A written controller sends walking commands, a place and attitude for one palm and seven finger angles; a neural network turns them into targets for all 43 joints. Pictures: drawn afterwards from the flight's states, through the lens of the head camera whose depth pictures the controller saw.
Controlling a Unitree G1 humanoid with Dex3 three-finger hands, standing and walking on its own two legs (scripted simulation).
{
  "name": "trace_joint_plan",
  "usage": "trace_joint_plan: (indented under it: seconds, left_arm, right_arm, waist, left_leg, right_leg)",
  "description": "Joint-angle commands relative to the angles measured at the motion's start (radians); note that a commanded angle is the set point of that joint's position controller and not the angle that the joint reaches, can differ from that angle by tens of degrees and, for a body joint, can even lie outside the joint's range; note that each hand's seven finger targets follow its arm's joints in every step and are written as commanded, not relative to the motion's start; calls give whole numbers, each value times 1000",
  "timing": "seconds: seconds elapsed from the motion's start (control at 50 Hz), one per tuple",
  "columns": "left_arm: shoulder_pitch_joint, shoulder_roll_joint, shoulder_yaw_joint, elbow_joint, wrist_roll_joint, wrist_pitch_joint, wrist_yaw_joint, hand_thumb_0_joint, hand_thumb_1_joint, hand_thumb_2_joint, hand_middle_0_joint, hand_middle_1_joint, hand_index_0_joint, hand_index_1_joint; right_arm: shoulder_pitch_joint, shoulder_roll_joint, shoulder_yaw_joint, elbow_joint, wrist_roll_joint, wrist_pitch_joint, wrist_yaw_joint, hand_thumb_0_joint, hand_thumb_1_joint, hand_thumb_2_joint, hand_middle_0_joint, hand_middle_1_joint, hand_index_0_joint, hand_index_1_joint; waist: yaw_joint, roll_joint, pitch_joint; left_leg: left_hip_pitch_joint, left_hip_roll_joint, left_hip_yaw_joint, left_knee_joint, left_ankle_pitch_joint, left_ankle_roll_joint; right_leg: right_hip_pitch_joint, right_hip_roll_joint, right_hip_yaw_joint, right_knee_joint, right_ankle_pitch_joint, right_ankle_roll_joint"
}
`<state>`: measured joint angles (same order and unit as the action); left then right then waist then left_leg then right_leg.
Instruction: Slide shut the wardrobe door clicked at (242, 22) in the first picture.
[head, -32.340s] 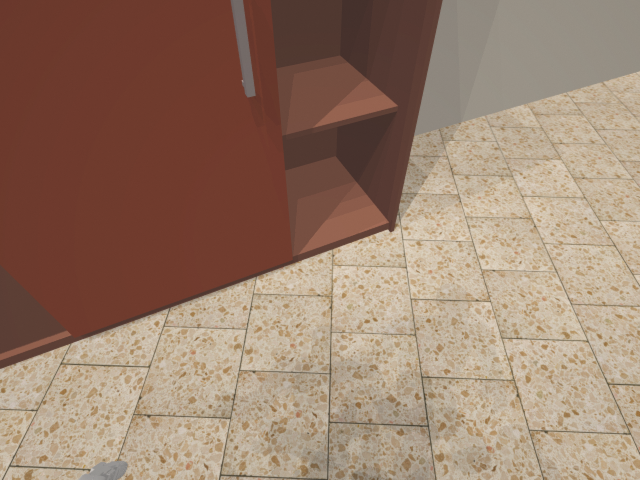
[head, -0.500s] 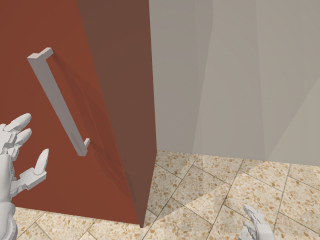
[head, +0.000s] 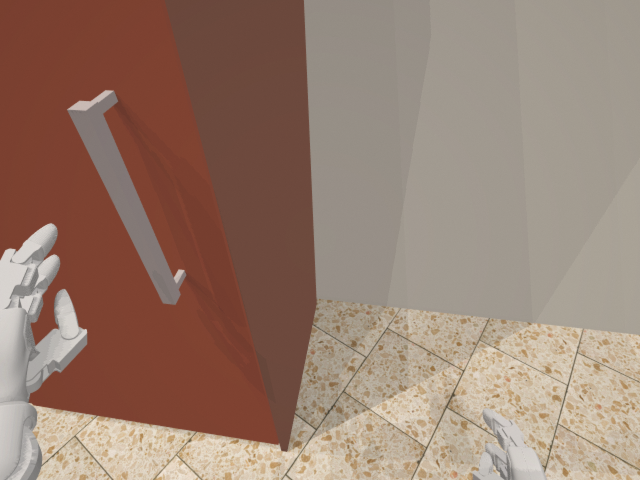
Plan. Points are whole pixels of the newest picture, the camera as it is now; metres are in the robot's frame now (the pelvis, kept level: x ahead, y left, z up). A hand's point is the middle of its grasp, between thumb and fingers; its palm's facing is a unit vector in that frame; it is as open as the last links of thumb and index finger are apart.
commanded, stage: step back with the hand held close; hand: left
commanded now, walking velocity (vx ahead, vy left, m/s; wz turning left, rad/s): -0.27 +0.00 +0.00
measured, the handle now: (144, 213) +0.37 +0.29 +0.16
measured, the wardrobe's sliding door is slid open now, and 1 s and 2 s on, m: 0.00 0.00 0.00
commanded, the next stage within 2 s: stop stepping back and stand still in 1.50 s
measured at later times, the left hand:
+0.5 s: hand (47, 351) +0.17 +0.29 +0.15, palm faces +0.39 -0.78 -0.50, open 7.4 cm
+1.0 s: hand out of the picture +0.10 +0.29 +0.16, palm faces +0.47 -0.74 -0.48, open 7.4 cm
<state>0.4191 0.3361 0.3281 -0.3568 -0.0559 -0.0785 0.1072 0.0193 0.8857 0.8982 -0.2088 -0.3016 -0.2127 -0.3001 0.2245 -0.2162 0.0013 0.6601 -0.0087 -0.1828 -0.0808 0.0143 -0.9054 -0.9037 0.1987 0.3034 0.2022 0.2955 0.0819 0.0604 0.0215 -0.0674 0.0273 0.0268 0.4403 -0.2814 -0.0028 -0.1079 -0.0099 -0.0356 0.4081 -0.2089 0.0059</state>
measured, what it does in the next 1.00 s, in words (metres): shifts its weight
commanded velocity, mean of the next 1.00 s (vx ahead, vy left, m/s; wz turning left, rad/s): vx -0.30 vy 0.00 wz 0.05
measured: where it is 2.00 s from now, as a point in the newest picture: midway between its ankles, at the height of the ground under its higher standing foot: outside the picture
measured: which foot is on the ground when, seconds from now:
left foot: down 0.00-1.00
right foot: down 0.00-1.00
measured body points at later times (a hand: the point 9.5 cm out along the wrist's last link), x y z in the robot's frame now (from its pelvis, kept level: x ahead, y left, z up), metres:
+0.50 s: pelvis -0.05 +0.03 -0.01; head -0.03 +0.04 +0.44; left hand +0.14 +0.33 +0.18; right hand +0.11 -0.22 -0.09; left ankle -0.02 +0.12 -0.74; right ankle +0.01 -0.12 -0.74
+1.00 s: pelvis -0.12 +0.03 -0.04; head -0.10 +0.04 +0.41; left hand +0.07 +0.33 +0.18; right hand +0.04 -0.22 -0.11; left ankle -0.02 +0.12 -0.74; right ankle +0.01 -0.12 -0.74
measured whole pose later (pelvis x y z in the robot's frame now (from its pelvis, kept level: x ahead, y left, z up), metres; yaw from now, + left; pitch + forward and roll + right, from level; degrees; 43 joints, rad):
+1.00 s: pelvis -0.12 +0.03 -0.04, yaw +2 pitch -2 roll -1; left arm 0.44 0.42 0.49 -0.49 0.02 -0.32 0.14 0.02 0.88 0.90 -0.21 -0.30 -0.22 -0.30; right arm 0.27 -0.22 -0.02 0.58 0.00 -0.16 -0.07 0.01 -0.90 -0.90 0.20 0.30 0.20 0.30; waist -0.03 -0.03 0.07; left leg -0.48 -0.01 0.06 0.75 -0.25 0.07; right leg -0.49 0.01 0.09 0.70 -0.18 0.04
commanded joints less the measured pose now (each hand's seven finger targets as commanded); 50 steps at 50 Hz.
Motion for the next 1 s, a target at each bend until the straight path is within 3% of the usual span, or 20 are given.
trace_joint_plan:
  seconds: [0.0, 0.02, 0.04, 0.08, 0.12, 0.16, 0.22, 0.26, 0.32, 0.46, 0.6, 0.7, 0.78, 0.82, 0.88, 0.94, 0.98]
  left_arm:
    - [-285, 316, 246, -299, -3, -133, 29, 0, 900, 900, -200, -300, -200, -300]
    - [-151, 231, 187, -179, 1, -139, 20, 0, 900, 900, -200, -300, -200, -300]
    - [-140, 219, 173, -191, 9, -152, 15, 0, 900, 900, -200, -300, -200, -300]
    - [-56, 182, 142, -174, 17, -163, 15, 0, 900, 900, -200, -300, -200, -300]
    - [-20, 194, 155, -204, 20, -173, 25, 0, 900, 900, -200, -300, -200, -300]
    - [5, 216, 181, -239, 20, -180, 32, 0, 900, 900, -200, -300, -200, -300]
    - [56, 247, 227, -287, 24, -187, 42, 0, 900, 900, -200, -300, -200, -300]
    - [89, 248, 235, -298, 22, -183, 44, 0, 900, 900, -200, -300, -200, -300]
    - [111, 246, 248, -299, 25, -189, 48, 0, 900, 900, -200, -300, -200, -300]
    - [54, 224, 228, -297, 37, -210, 53, 0, 900, 900, -200, -300, -200, -300]
    - [-27, 222, 236, -324, 59, -245, 60, 0, 900, 900, -200, -300, -200, -300]
    - [-56, 224, 241, -310, 62, -263, 61, 0, 900, 900, -200, -300, -200, -300]
    - [-53, 229, 240, -313, 55, -276, 63, 0, 900, 900, -200, -300, -200, -300]
    - [-34, 228, 246, -304, 56, -280, 64, 0, 900, 900, -200, -300, -200, -300]
    - [-24, 235, 269, -315, 60, -292, 64, 0, 900, 900, -200, -300, -200, -300]
    - [13, 267, 322, -339, 66, -308, 60, 0, 900, 900, -200, -300, -200, -300]
    - [31, 255, 331, -324, 74, -313, 54, 0, 900, 900, -200, -300, -200, -300]
  right_arm:
    - [-136, -127, -23, -212, 7, -32, 1, 0, -900, -900, 200, 300, 200, 300]
    - [-129, -112, -23, -185, 2, -14, 2, 0, -900, -900, 200, 300, 200, 300]
    - [-125, -119, -30, -194, 1, 2, 7, 0, -900, -900, 200, 300, 200, 300]
    - [-114, -125, -40, -202, -3, 26, 13, 0, -900, -900, 200, 300, 200, 300]
    - [-111, -130, -48, -219, -2, 44, 12, 0, -900, -900, 200, 300, 200, 300]
    - [-112, -128, -52, -238, 1, 58, 7, 0, -900, -900, 200, 300, 200, 300]
    - [-112, -125, -63, -267, 4, 74, 3, 0, -900, -900, 200, 300, 200, 300]
    - [-117, -127, -62, -281, 5, 82, 2, 0, -900, -900, 200, 300, 200, 300]
    - [-111, -129, -66, -286, 7, 82, 0, 0, -900, -900, 200, 300, 200, 300]
    - [-91, -134, -61, -269, 10, 53, -9, 0, -900, -900, 200, 300, 200, 300]
    - [-74, -143, -60, -263, 10, 15, -12, 0, -900, -900, 200, 300, 200, 300]
    - [-56, -139, -61, -251, 6, -4, -8, 0, -900, -900, 200, 300, 200, 300]
    - [-48, -133, -57, -234, 2, -13, -1, 0, -900, -900, 200, 300, 200, 300]
    - [-53, -136, -59, -232, 5, -13, 2, 0, -900, -900, 200, 300, 200, 300]
    - [-59, -145, -62, -238, 6, -18, 2, 0, -900, -900, 200, 300, 200, 300]
    - [-70, -150, -73, -243, 6, -32, 4, 0, -900, -900, 200, 300, 200, 300]
    - [-64, -154, -82, -244, 8, -36, 6, 0, -900, -900, 200, 300, 200, 300]
  waist:
    - [-48, -34, 52]
    - [-54, -99, 46]
    - [-51, -102, 36]
    - [-55, -61, -53]
    - [-55, -15, -124]
    - [-54, -8, -179]
    - [-49, -12, -231]
    - [-48, 13, -217]
    - [-49, 23, -194]
    - [-67, -7, -115]
    - [-69, 5, -70]
    - [-73, -42, -48]
    - [-78, -58, -56]
    - [-75, -44, -66]
    - [-73, 33, -81]
    - [-67, 77, -147]
    - [-68, 92, -115]
  left_leg:
    - [-134, -8, 25, -50, 77, 36]
    - [-120, -15, 13, -24, 51, 41]
    - [-131, -17, 8, -22, 58, 36]
    - [-107, -2, 14, -31, 109, 35]
    - [-101, 14, 15, -51, 185, 35]
    - [-111, 29, 3, -63, 276, 33]
    - [-134, 50, -8, -56, 392, 33]
    - [-186, 62, -22, -63, 404, 33]
    - [-289, 78, -27, -74, 302, 45]
    - [-484, 79, -54, -87, -88, 78]
    - [-649, 89, -107, -92, -411, 111]
    - [-629, 57, -95, -10, -449, 99]
    - [-540, 35, -97, 19, -367, 77]
    - [-579, 47, -109, 5, -385, 86]
    - [-701, 104, -167, -71, -456, 118]
    - [-773, 167, -210, -99, -437, 149]
    - [-880, 188, -197, -88, -544, 163]
  right_leg:
    - [-113, -38, 162, -161, 103, -21]
    - [-152, -63, 173, -183, 65, -24]
    - [-149, -68, 177, -187, 60, -29]
    - [-120, -73, 158, -149, 114, -24]
    - [-71, -58, 126, -88, 225, -14]
    - [-19, -43, 93, -20, 323, -2]
    - [30, -28, 67, 67, 449, 10]
    - [46, -23, 65, 111, 465, 12]
    - [71, -17, 72, 163, 451, 17]
    - [51, -32, 120, 197, 333, 14]
    - [38, -16, 143, 235, 68, 9]
    - [-69, -40, 202, 162, -92, -11]
    - [-166, -63, 211, 105, -128, -25]
    - [-131, -52, 204, 136, -111, -19]
    - [-34, -8, 169, 274, -54, -3]
    - [96, 40, 145, 433, 130, 11]
    - [144, 52, 169, 474, 105, 9]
